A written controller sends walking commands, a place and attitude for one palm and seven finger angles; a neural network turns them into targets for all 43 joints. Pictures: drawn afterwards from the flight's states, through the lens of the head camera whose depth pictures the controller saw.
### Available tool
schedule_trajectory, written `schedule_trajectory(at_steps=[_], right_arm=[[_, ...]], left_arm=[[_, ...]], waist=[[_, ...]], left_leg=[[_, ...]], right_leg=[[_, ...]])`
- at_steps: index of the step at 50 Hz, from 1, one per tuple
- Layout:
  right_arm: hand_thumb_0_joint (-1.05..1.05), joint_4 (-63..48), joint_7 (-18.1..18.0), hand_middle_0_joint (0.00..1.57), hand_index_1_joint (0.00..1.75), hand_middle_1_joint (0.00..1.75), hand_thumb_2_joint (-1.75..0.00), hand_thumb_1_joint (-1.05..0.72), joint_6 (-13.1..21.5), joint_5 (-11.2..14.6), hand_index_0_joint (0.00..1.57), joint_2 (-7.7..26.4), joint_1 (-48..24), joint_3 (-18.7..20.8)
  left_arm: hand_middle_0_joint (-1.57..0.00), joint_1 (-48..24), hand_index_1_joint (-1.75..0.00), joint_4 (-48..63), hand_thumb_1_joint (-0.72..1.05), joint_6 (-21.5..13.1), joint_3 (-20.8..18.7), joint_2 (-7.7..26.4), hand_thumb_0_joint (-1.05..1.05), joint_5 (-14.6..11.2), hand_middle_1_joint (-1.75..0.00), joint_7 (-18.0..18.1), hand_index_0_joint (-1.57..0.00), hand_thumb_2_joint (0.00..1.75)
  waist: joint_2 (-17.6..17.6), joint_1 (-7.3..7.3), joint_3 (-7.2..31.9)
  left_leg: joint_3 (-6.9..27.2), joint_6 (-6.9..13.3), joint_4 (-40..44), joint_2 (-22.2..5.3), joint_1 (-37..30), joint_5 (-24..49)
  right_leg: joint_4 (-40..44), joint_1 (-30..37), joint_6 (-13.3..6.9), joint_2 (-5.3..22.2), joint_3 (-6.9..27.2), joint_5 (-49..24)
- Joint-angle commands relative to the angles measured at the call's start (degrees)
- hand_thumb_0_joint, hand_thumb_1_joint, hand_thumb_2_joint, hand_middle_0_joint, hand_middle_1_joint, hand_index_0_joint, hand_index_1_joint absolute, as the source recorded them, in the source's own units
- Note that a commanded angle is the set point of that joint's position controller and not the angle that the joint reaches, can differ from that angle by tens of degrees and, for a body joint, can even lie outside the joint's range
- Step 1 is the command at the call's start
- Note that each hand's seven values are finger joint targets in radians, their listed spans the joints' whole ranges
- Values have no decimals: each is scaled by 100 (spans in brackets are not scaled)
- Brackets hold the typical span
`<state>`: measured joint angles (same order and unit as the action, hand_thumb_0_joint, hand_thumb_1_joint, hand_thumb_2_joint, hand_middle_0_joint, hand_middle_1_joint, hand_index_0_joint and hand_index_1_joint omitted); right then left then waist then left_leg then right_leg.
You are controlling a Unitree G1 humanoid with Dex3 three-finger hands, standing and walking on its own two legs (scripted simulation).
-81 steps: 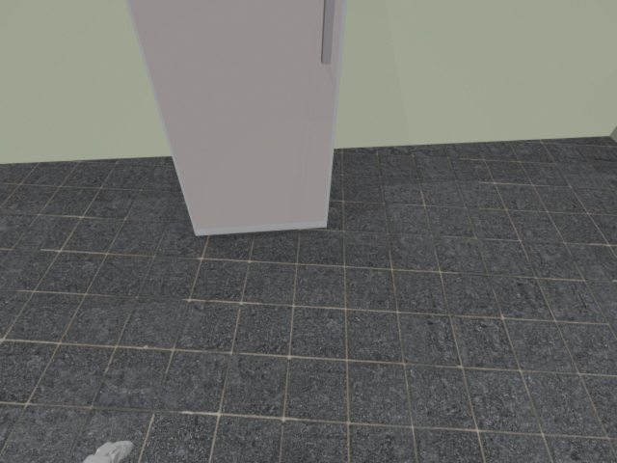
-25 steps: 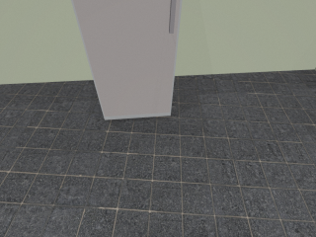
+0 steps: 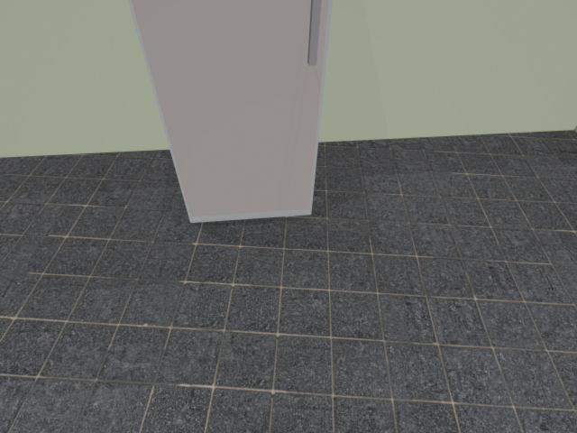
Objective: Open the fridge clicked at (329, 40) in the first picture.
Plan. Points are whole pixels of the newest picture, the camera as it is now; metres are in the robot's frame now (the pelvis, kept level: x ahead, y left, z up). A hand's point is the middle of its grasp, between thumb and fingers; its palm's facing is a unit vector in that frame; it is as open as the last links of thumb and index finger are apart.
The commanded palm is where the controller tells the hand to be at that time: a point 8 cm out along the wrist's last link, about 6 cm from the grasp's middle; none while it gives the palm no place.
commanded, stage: walk to a spot facing it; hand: right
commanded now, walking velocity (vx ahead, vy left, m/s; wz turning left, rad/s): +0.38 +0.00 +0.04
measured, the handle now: (314, 12) +1.14 -0.01 +0.15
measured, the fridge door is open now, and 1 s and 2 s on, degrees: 0 0 0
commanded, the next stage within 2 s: take the last steps up to it in 0.60 s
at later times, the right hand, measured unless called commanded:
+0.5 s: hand (418, 432) +0.18 -0.21 -0.19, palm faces -0.08 +0.99 -0.13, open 7.4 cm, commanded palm none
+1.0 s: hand (382, 320) +0.38 -0.17 -0.18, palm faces -0.07 +0.98 -0.18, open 7.3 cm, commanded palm none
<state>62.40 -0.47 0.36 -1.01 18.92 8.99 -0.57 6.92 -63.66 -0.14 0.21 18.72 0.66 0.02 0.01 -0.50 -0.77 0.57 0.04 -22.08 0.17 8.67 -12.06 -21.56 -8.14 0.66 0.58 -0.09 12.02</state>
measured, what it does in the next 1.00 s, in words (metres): walks ahead: left foot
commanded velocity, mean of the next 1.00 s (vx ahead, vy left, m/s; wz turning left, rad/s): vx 0.32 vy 0.00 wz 0.13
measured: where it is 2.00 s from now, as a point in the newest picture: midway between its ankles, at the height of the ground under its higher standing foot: (280, 321)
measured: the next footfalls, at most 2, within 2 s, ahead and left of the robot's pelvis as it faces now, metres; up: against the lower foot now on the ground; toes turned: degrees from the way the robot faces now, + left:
left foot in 0.66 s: +0.37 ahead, +0.09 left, +0.00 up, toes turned +14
right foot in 1.12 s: +0.51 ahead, -0.11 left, +0.00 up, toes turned -1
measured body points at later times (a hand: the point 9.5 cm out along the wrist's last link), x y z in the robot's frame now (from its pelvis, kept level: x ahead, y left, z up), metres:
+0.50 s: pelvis +0.14 -0.03 -0.01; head +0.17 -0.05 +0.44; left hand -0.01 +0.15 -0.14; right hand +0.19 -0.26 -0.17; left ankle +0.22 +0.10 -0.68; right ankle +0.01 -0.12 -0.75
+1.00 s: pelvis +0.35 +0.00 -0.01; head +0.35 +0.00 +0.44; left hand +0.38 +0.25 -0.15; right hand +0.38 -0.22 -0.17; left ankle +0.33 +0.08 -0.75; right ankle +0.44 -0.13 -0.71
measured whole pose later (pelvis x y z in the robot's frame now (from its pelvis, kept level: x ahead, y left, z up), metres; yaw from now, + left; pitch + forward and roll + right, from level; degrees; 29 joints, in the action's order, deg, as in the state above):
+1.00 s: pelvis +0.35 +0.00 -0.01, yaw +8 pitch -1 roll +2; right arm 62.2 -0.5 3.4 -1.7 9.1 17.7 2.4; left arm 11.9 -59.3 -1.3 -3.4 10.2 1.4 -0.1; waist -1.3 -0.4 -0.2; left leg -7.5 4.3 -24.1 3.3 9.7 -14.1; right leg -46.7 -29.0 1.9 8.7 -4.0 13.7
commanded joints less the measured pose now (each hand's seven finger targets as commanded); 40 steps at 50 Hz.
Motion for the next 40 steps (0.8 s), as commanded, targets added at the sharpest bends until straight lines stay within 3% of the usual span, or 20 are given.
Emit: schedule_trajectory(at_steps=[1,4,6,9,10,11,12,13,15,18,22,26,29,31,32,33,34,36,37,40], right_arm=[[0,-182,37,20,30,30,-90,-90,-56,-23,20,631,483,184],[0,-236,50,20,30,30,-90,-90,-50,-26,20,793,871,318],[0,-279,41,20,30,30,-90,-90,22,-10,20,777,977,378],[0,-367,53,20,30,30,-90,-90,92,10,20,508,827,394],[0,-419,71,20,30,30,-90,-90,83,21,20,274,725,369],[0,-541,107,20,30,30,-90,-90,88,26,20,-86,604,314],[0,-754,81,20,30,30,-90,-90,150,-25,20,-194,165,281],[0,-777,53,20,30,30,-90,-90,152,-69,20,-95,47,338],[0,-632,126,20,30,30,-90,-90,218,-54,20,-229,197,359],[0,-512,188,20,30,30,-90,-90,151,-48,20,-531,375,356],[0,-679,250,20,30,30,-90,-90,80,-49,20,-787,-24,316],[0,-799,247,20,30,30,-90,-90,125,3,20,-874,-384,303],[0,-520,164,20,30,30,-90,-90,173,-38,20,-662,519,376],[0,-106,112,20,30,30,-90,-90,253,-104,20,-342,1819,525],[0,17,39,20,30,30,-90,-90,323,-129,20,197,2350,646],[0,36,1,20,30,30,-90,-90,329,-23,20,549,2457,717],[0,-120,-47,20,30,30,-90,-90,285,92,20,456,2046,718],[0,-295,-80,20,30,30,-90,-90,288,69,20,-43,1166,552],[0,-338,-87,20,30,30,-90,-90,330,44,20,-294,893,457],[0,-383,-106,20,30,30,-90,-90,372,-31,20,-423,619,393]], left_arm=[[-20,284,-30,207,90,-11,-80,427,0,80,-30,-8,-20,90],[-20,382,-30,346,90,-22,-116,311,0,86,-30,-14,-20,90],[-20,468,-30,419,90,-96,-153,215,0,71,-30,-22,-20,90],[-20,1045,-30,303,90,-222,-185,46,0,27,-30,-23,-20,90],[-20,1478,-30,171,90,-267,-215,104,0,32,-30,6,-20,90],[-20,2128,-30,-22,90,-311,-329,485,0,90,-30,50,-20,90],[-20,2648,-30,-154,90,-328,-396,640,0,102,-30,90,-20,90],[-20,2694,-30,-189,90,-346,-327,392,0,74,-30,144,-20,90],[-20,2532,-30,-137,90,-446,-236,10,0,40,-30,188,-20,90],[-20,2520,-30,-175,90,-553,-204,-215,0,32,-30,242,-20,90],[-20,2696,-30,-335,90,-601,-166,-491,0,18,-30,283,-20,90],[-20,2738,-30,-469,90,-577,-189,-436,0,26,-30,297,-20,90],[-20,2615,-30,-506,90,-535,-287,-211,0,0,-30,298,-20,90],[-20,2359,-30,-397,90,-517,-305,-171,0,-26,-30,272,-20,90],[-20,2586,-30,-338,90,-516,-267,-490,0,-101,-30,192,-20,90],[-20,2852,-30,-213,90,-528,-256,-751,0,-121,-30,211,-20,90],[-20,2445,-30,-81,90,-470,-302,-583,0,-122,-30,216,-20,90],[-20,1888,-30,11,90,-384,-281,-781,0,-36,-30,157,-20,90],[-20,1874,-30,23,90,-293,-265,-899,0,23,-30,148,-20,90],[-20,2262,-30,-23,90,-93,-272,-1077,0,73,-30,106,-20,90]], waist=[[446,-44,-261],[960,-122,-589],[905,-85,-678],[383,209,-524],[-103,384,-561],[-1268,600,-520],[-1723,743,-794],[-1279,654,-1067],[-487,475,-932],[-540,261,-688],[-661,206,-900],[-799,196,-903],[-867,-223,-278],[-640,-835,255],[412,-954,823],[1149,-624,1389],[352,-585,924],[-81,-232,-145],[-126,0,-447],[89,407,-364]], left_leg=[[1016,260,713,-728,285,-2198],[1729,647,1163,-1209,291,-3070],[1970,883,1202,-1442,293,-2766],[1177,789,424,-1069,836,-1779],[719,597,-291,-658,1450,-1582],[-68,315,-1874,-6,2337,-1307],[-356,198,-3080,144,3146,-1953],[69,209,-3677,-197,3451,-1644],[57,195,-4167,-468,3532,-1129],[-181,89,-4334,-512,3395,-599],[-639,94,-3518,-427,3366,56],[-1010,310,-1927,-111,2240,276],[-1088,583,-1548,208,1108,263],[-898,752,-918,148,-807,696],[727,1268,-730,-1192,-2070,1011],[3194,1938,-77,-2583,-2457,1871],[3048,1997,449,-2572,-1788,1194],[1947,1593,695,-2198,52,927],[1402,1391,807,-1945,835,950],[468,1126,1015,-1531,1647,621]], right_leg=[[-70,-678,-112,273,218,1648],[-1105,-1345,-92,76,-236,1618],[-1431,-1434,-107,162,-300,1306],[-594,-375,-181,260,-310,997],[-55,262,-289,463,117,1192],[674,957,-680,1411,1515,1546],[1315,1093,-1005,2143,2523,1385],[1303,1015,-1070,2238,2491,758],[1015,1219,-1182,2074,1794,-868],[901,1311,-973,1626,623,-2174],[1127,1141,-732,1277,-139,-2607],[979,949,-718,1255,-625,-3819],[-251,1243,-638,1375,-819,-5455],[-2165,334,-406,1177,-948,-4569],[-4095,-1057,-238,684,-996,-1852],[-6108,-2085,-86,-58,-636,1974],[-6358,-2202,-277,248,59,1736],[-6004,-2267,-202,701,62,1038],[-5664,-1950,-186,798,91,883],[-4702,-1478,-31,862,-110,747]])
